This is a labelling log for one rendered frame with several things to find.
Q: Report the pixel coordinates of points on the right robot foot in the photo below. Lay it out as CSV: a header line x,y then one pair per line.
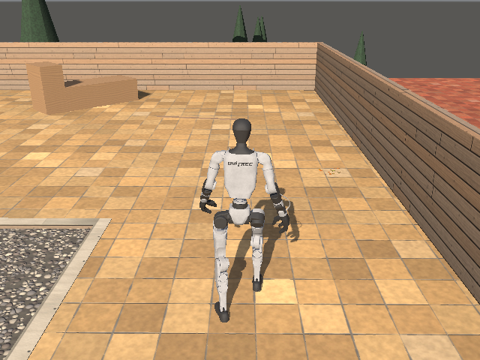
x,y
256,284

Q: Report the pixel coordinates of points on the robot right upper arm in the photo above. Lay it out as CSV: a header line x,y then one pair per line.
x,y
268,172

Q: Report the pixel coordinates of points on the left robot forearm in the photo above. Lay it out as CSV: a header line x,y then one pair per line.
x,y
205,193

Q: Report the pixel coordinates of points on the robot left thigh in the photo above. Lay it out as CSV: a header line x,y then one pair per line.
x,y
220,227

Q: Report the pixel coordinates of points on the right robot forearm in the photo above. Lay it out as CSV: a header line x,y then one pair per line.
x,y
278,202

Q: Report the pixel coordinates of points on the left robot hand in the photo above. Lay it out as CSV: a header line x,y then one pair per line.
x,y
202,205

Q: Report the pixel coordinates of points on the right robot hand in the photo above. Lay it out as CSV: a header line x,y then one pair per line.
x,y
285,222

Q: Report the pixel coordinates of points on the robot left upper arm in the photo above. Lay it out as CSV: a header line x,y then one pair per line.
x,y
213,168

